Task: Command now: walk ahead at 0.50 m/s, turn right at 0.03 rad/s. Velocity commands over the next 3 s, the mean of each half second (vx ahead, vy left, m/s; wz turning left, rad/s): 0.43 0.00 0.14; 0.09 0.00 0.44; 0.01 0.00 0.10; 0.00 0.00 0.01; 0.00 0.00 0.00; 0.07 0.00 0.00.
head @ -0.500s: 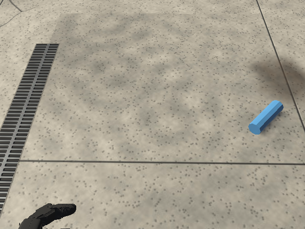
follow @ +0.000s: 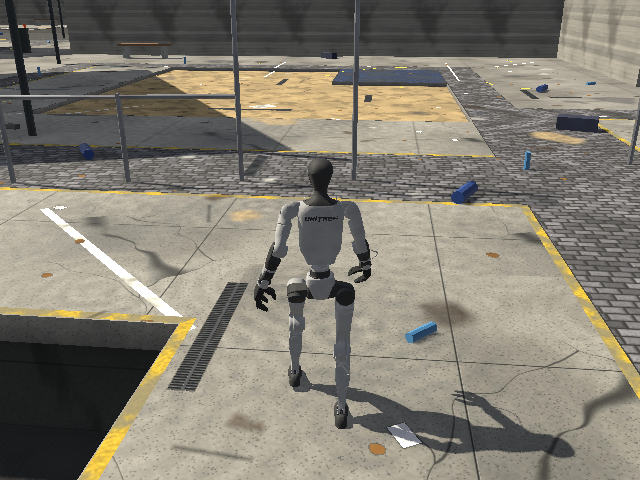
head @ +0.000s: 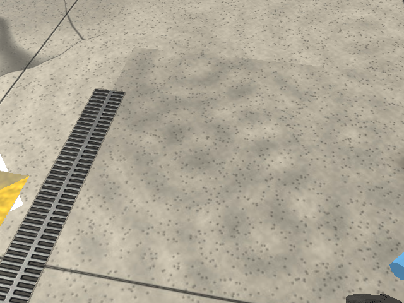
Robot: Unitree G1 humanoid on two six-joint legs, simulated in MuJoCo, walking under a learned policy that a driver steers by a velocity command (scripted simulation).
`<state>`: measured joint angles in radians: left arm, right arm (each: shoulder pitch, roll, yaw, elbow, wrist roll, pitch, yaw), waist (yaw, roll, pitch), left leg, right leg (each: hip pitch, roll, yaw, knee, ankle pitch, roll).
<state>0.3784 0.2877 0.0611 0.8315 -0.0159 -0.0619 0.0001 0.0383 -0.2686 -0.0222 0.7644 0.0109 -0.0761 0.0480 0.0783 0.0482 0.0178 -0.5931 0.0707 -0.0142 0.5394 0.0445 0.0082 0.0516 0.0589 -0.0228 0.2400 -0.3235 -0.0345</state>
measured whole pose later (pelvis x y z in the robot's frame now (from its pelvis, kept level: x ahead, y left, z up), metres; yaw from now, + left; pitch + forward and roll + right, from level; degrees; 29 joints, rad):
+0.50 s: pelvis +0.27 +0.02 +0.00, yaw +6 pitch +2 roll +2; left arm 0.02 0.27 0.04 0.73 0.01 -0.08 -0.01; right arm 0.36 -0.29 -0.06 0.88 0.02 -0.04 -0.01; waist -0.09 -0.03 0.04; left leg -0.09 -0.06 -0.06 0.37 -0.30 0.03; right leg -0.54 -0.03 0.09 0.50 0.05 0.03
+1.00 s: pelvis +0.34 +0.03 +0.00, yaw +21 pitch +0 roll -2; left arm 0.11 0.30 0.06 0.86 0.00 0.01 0.01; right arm 0.20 -0.29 -0.06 0.71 -0.02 0.06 -0.01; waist 0.01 -0.02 0.04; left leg -0.30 0.02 0.01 0.58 -0.28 0.03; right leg -0.37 -0.08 -0.12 0.64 -0.36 0.03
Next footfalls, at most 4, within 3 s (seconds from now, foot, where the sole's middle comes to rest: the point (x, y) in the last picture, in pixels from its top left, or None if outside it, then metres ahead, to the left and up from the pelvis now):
0.06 left None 0.22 0.13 -0.77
0.54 right None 0.48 -0.09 -0.77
0.96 left None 0.36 0.14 -0.77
1.26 right None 0.44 -0.08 -0.77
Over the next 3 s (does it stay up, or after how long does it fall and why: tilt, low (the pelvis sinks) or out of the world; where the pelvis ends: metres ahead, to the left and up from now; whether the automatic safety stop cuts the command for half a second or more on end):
stays up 0.39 0.03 0.00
